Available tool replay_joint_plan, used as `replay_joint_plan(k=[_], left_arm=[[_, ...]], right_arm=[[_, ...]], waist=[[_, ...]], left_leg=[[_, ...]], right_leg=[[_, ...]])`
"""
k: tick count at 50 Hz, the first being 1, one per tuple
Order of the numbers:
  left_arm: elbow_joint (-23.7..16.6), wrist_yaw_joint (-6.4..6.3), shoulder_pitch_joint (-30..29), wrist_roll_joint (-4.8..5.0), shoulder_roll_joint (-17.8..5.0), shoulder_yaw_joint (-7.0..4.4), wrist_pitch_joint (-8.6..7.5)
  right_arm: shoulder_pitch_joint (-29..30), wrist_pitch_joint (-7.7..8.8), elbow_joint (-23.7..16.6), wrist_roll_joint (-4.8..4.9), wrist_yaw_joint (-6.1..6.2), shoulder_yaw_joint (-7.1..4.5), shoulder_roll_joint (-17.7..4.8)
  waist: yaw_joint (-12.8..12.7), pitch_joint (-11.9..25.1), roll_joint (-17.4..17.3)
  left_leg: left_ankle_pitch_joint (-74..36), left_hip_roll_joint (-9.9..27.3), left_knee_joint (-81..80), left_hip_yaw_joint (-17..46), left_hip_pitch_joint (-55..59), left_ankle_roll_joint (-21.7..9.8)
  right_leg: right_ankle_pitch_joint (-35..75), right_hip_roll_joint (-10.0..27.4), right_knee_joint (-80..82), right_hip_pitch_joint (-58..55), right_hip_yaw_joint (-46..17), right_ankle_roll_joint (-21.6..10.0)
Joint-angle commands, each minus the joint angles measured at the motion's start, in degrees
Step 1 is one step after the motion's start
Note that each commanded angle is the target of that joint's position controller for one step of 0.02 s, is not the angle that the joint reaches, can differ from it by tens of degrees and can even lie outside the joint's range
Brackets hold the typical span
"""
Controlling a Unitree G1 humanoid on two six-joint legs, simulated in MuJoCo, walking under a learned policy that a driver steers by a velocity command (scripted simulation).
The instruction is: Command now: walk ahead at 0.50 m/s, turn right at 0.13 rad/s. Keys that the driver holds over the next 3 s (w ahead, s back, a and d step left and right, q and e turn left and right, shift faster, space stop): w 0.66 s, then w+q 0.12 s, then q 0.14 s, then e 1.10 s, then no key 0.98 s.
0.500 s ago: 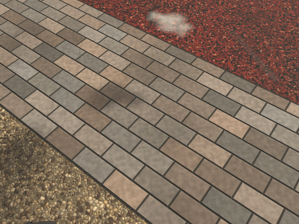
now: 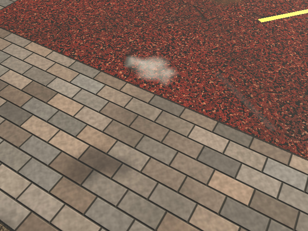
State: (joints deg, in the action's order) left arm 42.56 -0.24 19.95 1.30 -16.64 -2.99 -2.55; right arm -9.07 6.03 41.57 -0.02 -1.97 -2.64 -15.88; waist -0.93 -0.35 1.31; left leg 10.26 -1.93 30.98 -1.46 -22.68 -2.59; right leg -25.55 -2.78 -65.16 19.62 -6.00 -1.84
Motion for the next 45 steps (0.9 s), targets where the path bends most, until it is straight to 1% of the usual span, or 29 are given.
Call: replay_joint_plan(k=[1,2,3,4,6,9,12,15,17,18,19,20,21,22,23,24,25,26,27,29,30,33,35,37,39,40,42,44,45], left_arm=[[-6.7,0.05,-5.4,-0.85,-6.6,-1.78,-1.56],[-6.2,0.16,-4.2,-0.74,-5.6,-1.65,-1.34],[-5.8,0.2,-3.3,-0.69,-4.6,-1.44,-1.14],[-5.8,0.17,-3.6,-0.82,-3.9,-1.23,-1.03],[-6.8,0.07,-6.9,-1.23,-3.0,-0.74,-1.19],[-7.6,0.55,-12.2,-1.17,-1.6,-0.06,-1.8],[-8.7,1.34,-17.6,-0.6,-1.4,0.16,-2.29],[-10.1,2.23,-21.3,-0.2,-2.1,-0.04,-2.68],[-10.4,2.68,-20.9,-0.25,-3.1,-0.41,-2.93],[-9.9,2.69,-18.7,-0.4,-4.1,-0.86,-3.02],[-8.3,2.47,-13.2,-0.72,-5.6,-1.77,-3.04],[-5.9,1.94,-4.5,-1.06,-8.5,-3.14,-2.92],[-4.4,1.17,5.8,-1.58,-13.2,-4.21,-2.46],[-3.6,1.67,5.9,-1.48,-15.4,-4.36,-2.31],[-4.0,1.67,4.7,-0.65,-9.8,-3.06,-2.19],[-4.2,1.49,1.2,-0.51,-8.0,-2.31,-2.22],[-4.5,1.56,-2.2,-1.0,-7.2,-1.92,-2.21],[-4.6,1.74,-4.6,-1.4,-5.9,-1.56,-2.27],[-4.6,1.77,-5.9,-1.86,-5.2,-1.3,-2.49],[-3.7,1.8,-6.4,-1.37,-5.2,-1.46,-3.22],[-3.1,1.69,-6.2,-1.22,-5.9,-1.66,-3.5],[-1.4,1.0,-4.6,-1.18,-7.2,-2.05,-3.39],[-0.6,0.71,-3.9,-1.3,-7.8,-2.12,-3.18],[0.6,0.54,-2.2,-1.23,-8.6,-2.29,-3.14],[2.2,0.5,0.0,-1.06,-9.1,-2.47,-2.9],[2.8,0.39,0.0,-1.15,-8.9,-2.42,-2.55],[3.4,-0.12,-0.7,-1.25,-9.1,-2.49,-1.63],[2.9,-1.05,-2.6,-0.83,-10.5,-2.9,-0.65],[2.4,-1.6,-4.0,-0.61,-10.7,-2.95,-0.03]], right_arm=[[-5.5,-0.3,-1.2,-0.65,0.42,-1.41,-6.0],[-4.8,-0.16,-1.1,-0.75,0.43,-1.23,-5.6],[-4.9,0.03,-0.9,-0.46,0.47,-1.25,-5.7],[-5.3,0.22,-0.5,-0.19,0.58,-1.44,-6.4],[-6.3,0.24,0.4,0.15,0.96,-1.91,-8.1],[-8.1,-0.36,1.5,0.61,1.35,-2.13,-9.1],[-11.4,-0.94,3.2,1.13,1.47,-2.25,-10.0],[-13.7,-1.87,4.6,1.42,1.57,-2.4,-10.5],[-13.7,-2.54,5.2,1.54,1.87,-2.72,-11.2],[-13.1,-2.82,5.2,1.56,2.04,-2.88,-11.8],[-12.0,-3.07,5.1,1.69,2.2,-2.81,-11.8],[-12.0,-3.11,4.7,1.2,2.35,-2.09,-10.1],[-12.6,-2.79,2.9,-0.88,2.48,-0.51,-6.1],[-19.5,-1.46,2.3,0.32,1.97,0.76,-1.7],[-14.6,-0.57,2.8,1.53,1.57,-0.64,-8.3],[-9.0,-0.02,1.1,2.2,1.26,-1.18,-9.9],[-6.7,0.05,0.9,1.65,1.45,-1.03,-8.9],[-5.9,-0.19,0.7,0.78,1.52,-1.23,-8.4],[-7.2,-0.71,1.0,0.72,1.39,-1.24,-7.7],[-8.5,-1.81,1.5,0.68,1.51,-0.91,-5.7],[-7.5,-2.2,1.1,0.44,1.65,-0.8,-5.3],[-1.8,-2.26,-0.6,0.0,1.66,-0.4,-4.3],[1.2,-1.99,-0.9,0.46,1.12,-0.06,-3.5],[4.8,-1.74,-1.8,0.85,0.56,0.24,-3.1],[7.7,-1.72,-3.2,1.25,0.06,0.26,-3.3],[8.8,-1.67,-3.8,1.19,-0.26,0.21,-3.4],[9.1,-1.47,-4.9,0.67,-1.07,-0.12,-3.8],[5.2,-1.37,-4.8,0.01,-1.7,-1.25,-6.2],[-0.9,-1.34,-3.4,-0.19,-1.74,-2.33,-7.8]], waist=[[2.6,0.3,-5.7],[1.6,0.3,-7.0],[1.1,0.8,-7.5],[0.9,0.8,-7.4],[1.5,0.2,-5.9],[3.4,-0.4,-5.3],[5.7,-1.5,-5.3],[6.3,-2.7,-5.6],[5.0,-2.5,-6.3],[3.3,-1.1,-6.7],[-0.1,2.2,-6.4],[-4.0,8.5,-5.2],[-6.9,17.7,3.8],[-2.6,23.0,18.0],[-5.1,17.7,10.0],[-4.7,10.1,6.9],[-3.0,6.4,2.2],[-1.3,3.6,1.7],[0.5,3.2,3.1],[2.0,2.7,3.4],[2.2,1.7,2.9],[1.0,-0.5,1.5],[-0.3,-1.2,1.7],[-2.0,-1.9,1.5],[-3.3,-2.8,1.2],[-3.4,-3.6,0.9],[-2.7,-2.8,1.6],[-0.2,0.8,3.8],[3.1,4.1,3.4]], left_leg=[[7.1,16.5,-18.1,24.4,17.4,-10.2],[3.5,15.1,-19.3,21.8,14.9,-10.0],[0.2,14.4,-20.2,19.5,13.8,-10.4],[-3.3,14.3,-20.9,17.5,13.3,-10.9],[-9.3,14.4,-22.1,14.3,13.7,-11.3],[-12.5,12.5,-22.4,9.0,14.2,-9.7],[-11.7,12.6,-21.9,7.2,15.3,-8.8],[-12.6,15.0,-19.9,8.3,20.2,-8.2],[-16.7,16.4,-17.4,8.8,23.5,-7.2],[-23.0,16.3,-14.5,8.3,24.3,-6.5],[-31.7,14.5,-8.0,6.2,23.6,-5.3],[-32.3,11.6,2.9,3.8,18.7,-3.5],[-12.1,7.4,22.3,0.9,6.2,-1.1],[23.1,-1.4,38.0,4.3,-14.1,1.2],[22.5,2.3,42.9,8.5,-20.9,0.9],[16.8,4.8,42.1,6.9,-23.1,0.4],[11.9,7.1,39.6,5.7,-20.9,0.8],[9.0,8.4,36.3,5.5,-18.9,1.3],[7.0,9.5,35.0,5.8,-15.7,1.8],[5.6,10.0,32.2,5.2,-13.3,2.8],[4.0,10.1,30.2,5.0,-14.0,3.5],[-4.9,10.2,20.4,4.6,-16.4,4.5],[-11.7,9.3,13.1,3.7,-15.1,4.1],[-16.1,8.1,7.8,2.5,-13.4,3.4],[-16.4,7.3,5.0,2.8,-14.2,2.5],[-15.7,6.8,3.3,3.0,-14.6,1.8],[-12.7,5.3,1.3,2.1,-13.3,0.5],[-8.2,2.3,0.8,-0.5,-7.6,-1.0],[-9.1,0.0,-1.5,-2.0,-0.2,-2.1]], right_leg=[[6.4,7.7,-2.1,22.1,-0.2,0.1],[7.8,8.3,-0.1,19.4,0.3,0.4],[8.4,8.5,1.6,18.2,1.1,0.7],[9.5,8.8,3.6,18.4,1.7,1.2],[14.1,9.3,9.9,19.9,2.4,2.2],[23.8,8.6,21.6,17.7,3.8,2.7],[29.4,6.8,29.6,14.7,5.3,2.7],[27.3,5.9,33.8,15.1,5.1,1.4],[23.3,5.3,35.9,13.4,5.3,-0.2],[21.6,4.3,36.9,9.6,6.1,-1.1],[22.0,2.8,38.9,1.3,7.7,-2.6],[23.4,4.2,37.8,-12.4,6.5,-4.7],[26.4,16.9,35.5,-29.5,-8.2,-8.7],[13.1,26.0,43.4,-42.8,-34.0,-17.4],[5.2,23.9,46.4,-39.5,-32.7,-15.4],[7.7,21.8,47.5,-32.2,-24.2,-13.2],[13.7,19.4,48.8,-24.8,-18.9,-12.3],[18.7,17.5,50.6,-19.0,-15.0,-12.1],[21.7,16.4,52.2,-15.4,-12.6,-12.0],[25.4,15.6,54.9,-11.4,-8.9,-12.9],[26.9,15.5,55.9,-10.3,-7.2,-13.1],[29.0,14.3,57.5,-10.2,-2.8,-12.4],[28.8,13.2,58.0,-10.7,1.3,-10.8],[27.7,13.4,58.4,-11.9,3.8,-9.8],[27.1,15.1,57.9,-15.5,5.0,-9.3],[30.7,15.5,56.5,-17.3,6.0,-8.8],[41.0,16.2,51.8,-20.6,7.9,-7.0],[55.5,15.7,43.6,-22.9,9.2,-4.8],[60.3,14.0,35.4,-22.2,10.6,-3.2]])
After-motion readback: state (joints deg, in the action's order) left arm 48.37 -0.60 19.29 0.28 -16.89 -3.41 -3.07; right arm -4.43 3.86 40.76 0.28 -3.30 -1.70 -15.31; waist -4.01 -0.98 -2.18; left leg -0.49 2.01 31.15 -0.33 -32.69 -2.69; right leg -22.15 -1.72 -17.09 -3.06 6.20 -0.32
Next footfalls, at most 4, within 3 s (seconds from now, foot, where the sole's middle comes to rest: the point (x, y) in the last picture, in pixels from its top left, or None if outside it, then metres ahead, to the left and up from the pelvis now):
0.40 right None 0.39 -0.15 -0.77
0.92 left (141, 188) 0.68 0.09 -0.77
1.46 right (194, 194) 0.66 -0.15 -0.77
1.94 left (151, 175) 0.75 0.05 -0.77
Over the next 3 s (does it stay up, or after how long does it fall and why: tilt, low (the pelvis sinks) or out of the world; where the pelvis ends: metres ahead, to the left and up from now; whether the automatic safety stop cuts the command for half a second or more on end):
stays up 0.64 -0.07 0.01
